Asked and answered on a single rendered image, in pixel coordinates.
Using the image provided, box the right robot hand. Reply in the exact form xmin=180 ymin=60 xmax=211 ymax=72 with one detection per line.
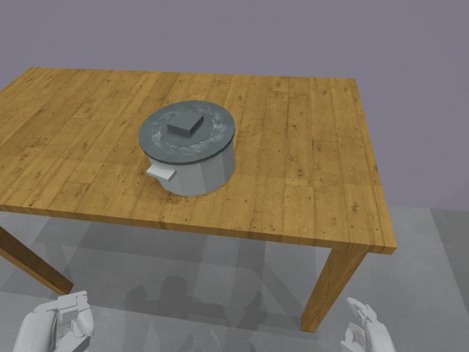
xmin=341 ymin=297 xmax=396 ymax=352

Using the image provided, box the left robot hand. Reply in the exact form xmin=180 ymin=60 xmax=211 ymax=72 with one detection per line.
xmin=13 ymin=290 xmax=95 ymax=352

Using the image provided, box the lid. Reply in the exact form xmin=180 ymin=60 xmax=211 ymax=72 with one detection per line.
xmin=139 ymin=100 xmax=235 ymax=166

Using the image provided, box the table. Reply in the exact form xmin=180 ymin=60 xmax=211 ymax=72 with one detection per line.
xmin=0 ymin=67 xmax=397 ymax=333

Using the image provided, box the pot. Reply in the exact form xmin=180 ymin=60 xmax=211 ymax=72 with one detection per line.
xmin=147 ymin=140 xmax=235 ymax=197

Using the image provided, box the knob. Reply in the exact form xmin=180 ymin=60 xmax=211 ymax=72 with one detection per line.
xmin=167 ymin=109 xmax=204 ymax=136

